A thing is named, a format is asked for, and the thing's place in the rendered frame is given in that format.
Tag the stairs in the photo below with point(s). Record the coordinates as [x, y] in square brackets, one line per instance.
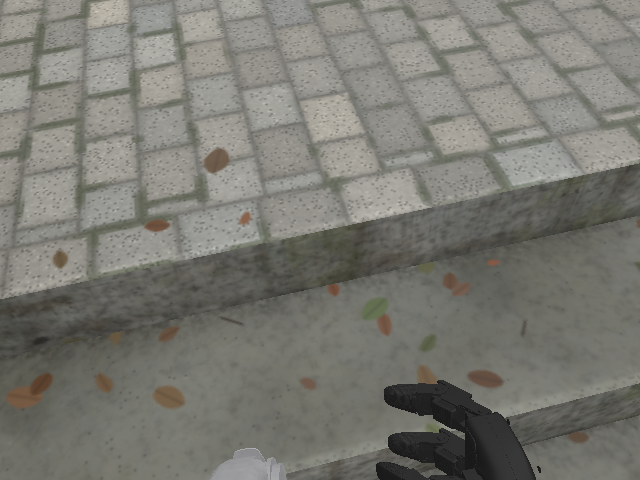
[527, 299]

